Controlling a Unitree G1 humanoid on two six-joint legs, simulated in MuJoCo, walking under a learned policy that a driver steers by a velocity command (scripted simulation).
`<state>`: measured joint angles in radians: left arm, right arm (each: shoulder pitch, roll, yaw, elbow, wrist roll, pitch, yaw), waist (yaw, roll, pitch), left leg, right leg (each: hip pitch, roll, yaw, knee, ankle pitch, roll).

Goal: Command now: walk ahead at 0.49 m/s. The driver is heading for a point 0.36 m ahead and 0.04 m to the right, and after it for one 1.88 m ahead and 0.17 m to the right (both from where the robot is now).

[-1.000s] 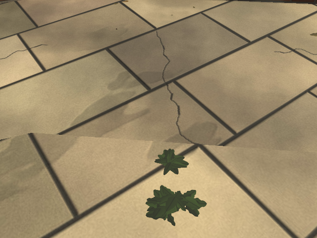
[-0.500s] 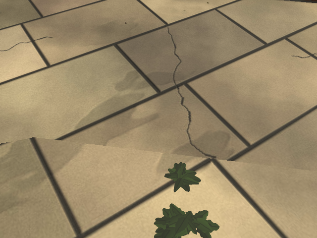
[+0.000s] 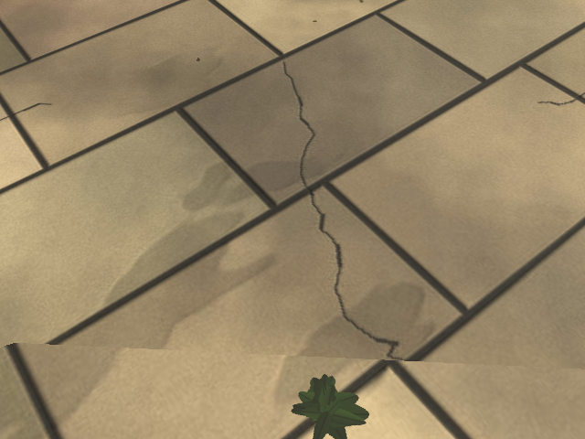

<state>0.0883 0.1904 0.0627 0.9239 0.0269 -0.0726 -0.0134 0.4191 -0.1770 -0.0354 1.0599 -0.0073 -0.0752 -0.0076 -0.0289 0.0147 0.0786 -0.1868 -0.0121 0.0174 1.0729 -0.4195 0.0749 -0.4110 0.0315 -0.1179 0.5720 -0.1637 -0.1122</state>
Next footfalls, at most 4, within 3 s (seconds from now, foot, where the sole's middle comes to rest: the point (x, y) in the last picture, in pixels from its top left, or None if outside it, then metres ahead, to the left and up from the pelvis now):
0.46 left None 0.40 0.09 -0.76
0.84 right None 0.32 -0.10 -0.76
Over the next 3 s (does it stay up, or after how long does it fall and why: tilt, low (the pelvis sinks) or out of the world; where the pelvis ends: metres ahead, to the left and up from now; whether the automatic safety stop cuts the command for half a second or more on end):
stays up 0.65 -0.01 -0.04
